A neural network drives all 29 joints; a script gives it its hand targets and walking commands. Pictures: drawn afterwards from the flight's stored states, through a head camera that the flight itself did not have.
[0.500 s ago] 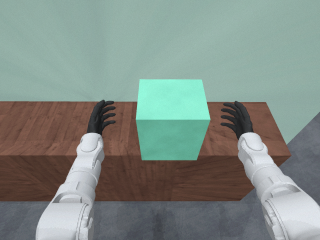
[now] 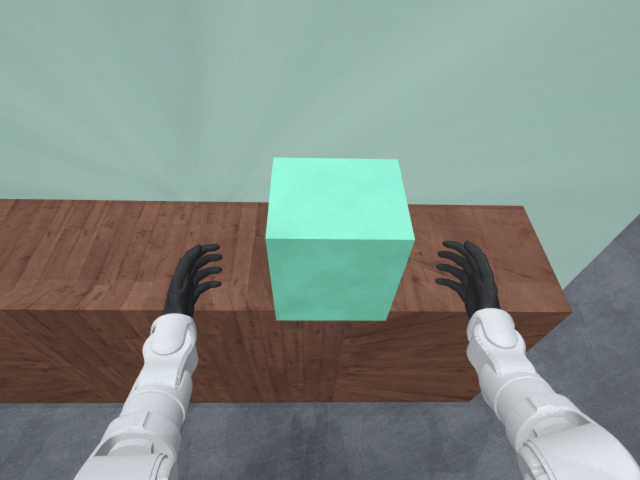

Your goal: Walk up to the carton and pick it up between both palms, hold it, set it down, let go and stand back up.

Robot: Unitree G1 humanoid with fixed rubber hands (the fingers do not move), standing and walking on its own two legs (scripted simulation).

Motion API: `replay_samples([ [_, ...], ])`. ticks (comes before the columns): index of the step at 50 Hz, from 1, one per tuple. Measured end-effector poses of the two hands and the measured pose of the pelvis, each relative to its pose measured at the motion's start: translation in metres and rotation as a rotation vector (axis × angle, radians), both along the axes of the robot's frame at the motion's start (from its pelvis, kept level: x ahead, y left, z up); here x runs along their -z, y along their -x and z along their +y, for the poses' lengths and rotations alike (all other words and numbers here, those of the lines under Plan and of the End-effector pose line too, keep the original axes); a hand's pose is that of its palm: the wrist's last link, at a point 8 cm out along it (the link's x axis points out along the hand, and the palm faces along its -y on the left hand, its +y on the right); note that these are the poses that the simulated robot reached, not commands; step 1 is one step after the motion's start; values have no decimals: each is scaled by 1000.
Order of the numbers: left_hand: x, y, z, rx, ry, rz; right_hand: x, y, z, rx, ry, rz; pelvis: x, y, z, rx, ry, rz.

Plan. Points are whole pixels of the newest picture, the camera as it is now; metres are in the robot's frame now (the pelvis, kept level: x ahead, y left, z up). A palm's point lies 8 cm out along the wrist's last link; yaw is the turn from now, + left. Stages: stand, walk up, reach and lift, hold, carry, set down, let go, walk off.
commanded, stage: set down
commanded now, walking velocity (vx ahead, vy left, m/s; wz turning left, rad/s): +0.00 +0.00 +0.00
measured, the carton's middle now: (333, 244) +0.49 +0.01 -0.05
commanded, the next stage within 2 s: let go in 1.54 s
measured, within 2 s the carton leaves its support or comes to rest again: neither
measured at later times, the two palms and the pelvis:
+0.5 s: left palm (179, 365) +0.26 +0.22 -0.05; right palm (481, 364) +0.27 -0.19 -0.04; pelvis +0.00 -0.01 -0.01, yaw +1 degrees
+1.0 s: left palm (166, 401) +0.22 +0.23 -0.05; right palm (500, 402) +0.23 -0.21 -0.05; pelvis +0.02 -0.01 +0.00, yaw +0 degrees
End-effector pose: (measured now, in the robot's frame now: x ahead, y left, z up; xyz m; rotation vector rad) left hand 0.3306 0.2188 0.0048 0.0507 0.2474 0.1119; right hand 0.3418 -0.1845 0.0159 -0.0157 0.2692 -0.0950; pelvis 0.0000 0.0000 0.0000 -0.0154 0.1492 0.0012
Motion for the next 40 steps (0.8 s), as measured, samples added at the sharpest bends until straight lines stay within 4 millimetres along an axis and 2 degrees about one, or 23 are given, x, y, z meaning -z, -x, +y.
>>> replay_samples([
  [4, 12, 15, 2, -8, 3, 2, 14, 16, -1, 1, -14, 8, 2, 2, 0, 4, 2, 9],
  [14, 24, 31, -2, 3, 2, -15, 33, 35, -3, 1, -7, -5, 8, 4, -2, -4, 2, 27],
  [24, 48, 63, 1, -1, 0, 34, 55, 65, -6, -4, 2, 20, 12, 4, -6, -11, -5, 4],
  [40, 50, 90, 7, 7, -23, 198, 60, 96, -17, -21, 23, 128, 0, -14, -10, 4, -27, -83],
])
